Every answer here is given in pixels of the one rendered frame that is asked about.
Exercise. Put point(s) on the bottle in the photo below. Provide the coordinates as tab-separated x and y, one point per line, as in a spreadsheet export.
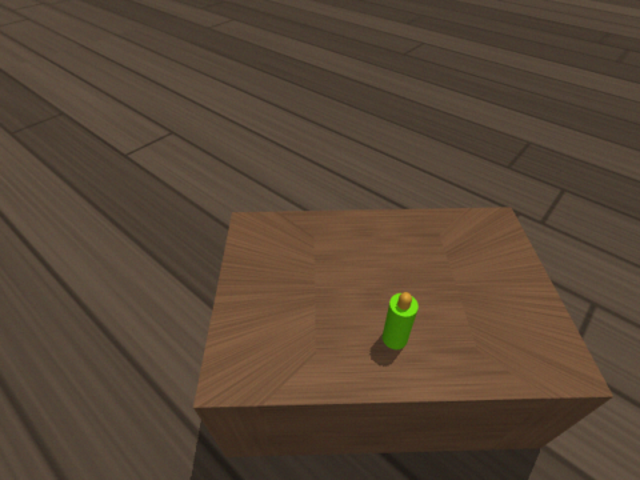
399	321

